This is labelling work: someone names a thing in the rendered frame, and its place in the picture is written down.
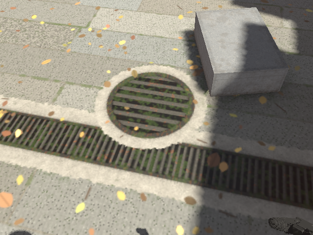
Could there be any right robot hand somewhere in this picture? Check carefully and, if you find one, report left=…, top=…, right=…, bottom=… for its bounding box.
left=268, top=216, right=313, bottom=235

